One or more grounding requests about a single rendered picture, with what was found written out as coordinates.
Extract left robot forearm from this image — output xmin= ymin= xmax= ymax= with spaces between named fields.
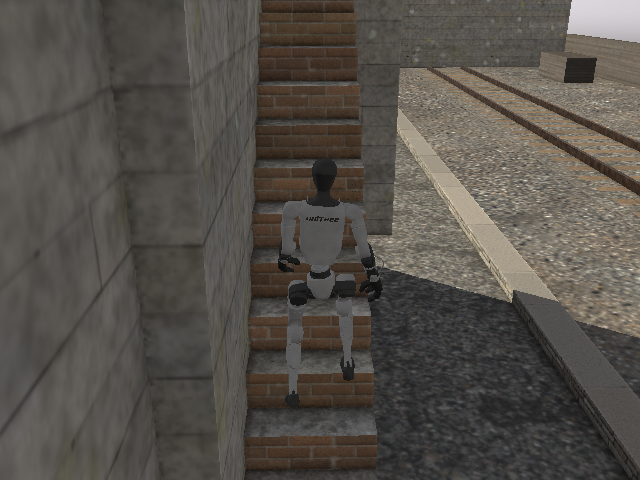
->
xmin=278 ymin=240 xmax=291 ymax=264

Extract robot right upper arm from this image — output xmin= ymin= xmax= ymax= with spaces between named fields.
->
xmin=343 ymin=203 xmax=371 ymax=259

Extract robot left foot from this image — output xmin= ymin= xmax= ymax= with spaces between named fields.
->
xmin=285 ymin=391 xmax=300 ymax=407

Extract right robot forearm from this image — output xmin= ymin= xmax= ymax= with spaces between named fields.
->
xmin=361 ymin=243 xmax=380 ymax=282

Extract robot left upper arm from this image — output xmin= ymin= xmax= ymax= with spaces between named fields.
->
xmin=281 ymin=201 xmax=302 ymax=255

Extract left robot thigh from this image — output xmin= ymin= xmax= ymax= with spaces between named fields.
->
xmin=287 ymin=280 xmax=309 ymax=343

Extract left robot hand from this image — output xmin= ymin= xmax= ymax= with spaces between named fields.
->
xmin=278 ymin=257 xmax=300 ymax=272

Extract right robot hand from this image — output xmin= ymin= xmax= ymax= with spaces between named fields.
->
xmin=359 ymin=278 xmax=383 ymax=302

